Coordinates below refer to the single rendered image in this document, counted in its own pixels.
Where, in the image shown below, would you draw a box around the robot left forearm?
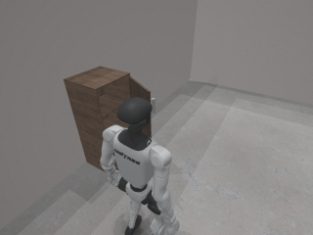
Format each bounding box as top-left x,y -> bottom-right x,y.
100,163 -> 117,178

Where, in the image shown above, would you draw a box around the left robot foot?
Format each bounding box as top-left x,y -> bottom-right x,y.
124,214 -> 142,235

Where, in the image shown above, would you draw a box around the robot left upper arm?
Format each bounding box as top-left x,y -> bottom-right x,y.
100,124 -> 123,167

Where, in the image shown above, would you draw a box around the robot right forearm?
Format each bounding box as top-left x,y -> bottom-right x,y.
156,190 -> 176,227

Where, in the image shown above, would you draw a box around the robot right upper arm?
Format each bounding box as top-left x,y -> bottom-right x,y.
150,144 -> 172,204

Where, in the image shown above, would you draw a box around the cupboard door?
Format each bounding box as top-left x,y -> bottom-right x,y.
128,76 -> 152,138

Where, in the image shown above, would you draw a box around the left robot shin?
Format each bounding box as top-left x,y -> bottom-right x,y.
128,200 -> 142,229

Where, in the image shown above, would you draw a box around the handle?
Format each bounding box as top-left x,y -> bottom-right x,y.
151,98 -> 156,114

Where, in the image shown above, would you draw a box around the robot right hand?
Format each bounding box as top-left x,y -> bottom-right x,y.
162,218 -> 180,235

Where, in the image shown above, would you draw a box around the robot left hand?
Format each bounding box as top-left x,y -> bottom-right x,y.
108,170 -> 121,187

